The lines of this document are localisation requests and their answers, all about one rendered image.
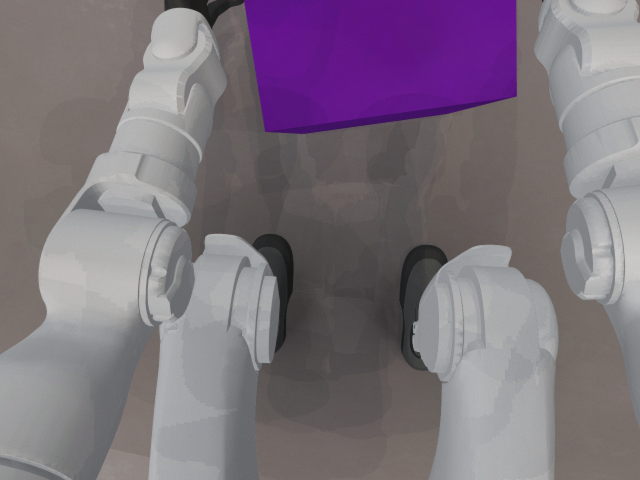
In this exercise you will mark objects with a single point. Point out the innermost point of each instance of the robot left foot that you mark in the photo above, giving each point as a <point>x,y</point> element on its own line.
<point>278,254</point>

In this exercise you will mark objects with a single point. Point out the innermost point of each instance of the right robot upper arm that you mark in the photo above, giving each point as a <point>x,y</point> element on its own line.
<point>600,254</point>

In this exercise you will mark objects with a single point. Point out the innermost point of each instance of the carton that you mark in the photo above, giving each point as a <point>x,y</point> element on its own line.
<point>331,64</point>

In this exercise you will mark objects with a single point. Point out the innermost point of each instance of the robot left hand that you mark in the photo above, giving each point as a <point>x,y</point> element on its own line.
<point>210,11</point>

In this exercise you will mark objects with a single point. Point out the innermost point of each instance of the left robot upper arm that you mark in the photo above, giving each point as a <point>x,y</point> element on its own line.
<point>108,280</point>

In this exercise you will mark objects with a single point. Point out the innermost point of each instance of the right robot forearm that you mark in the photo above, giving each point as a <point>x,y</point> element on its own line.
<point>591,52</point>

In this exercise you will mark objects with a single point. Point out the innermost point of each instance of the robot right thigh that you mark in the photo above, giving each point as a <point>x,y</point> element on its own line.
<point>480,335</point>

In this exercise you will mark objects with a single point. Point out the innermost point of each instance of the left robot forearm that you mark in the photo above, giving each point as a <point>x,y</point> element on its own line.
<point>160,139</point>

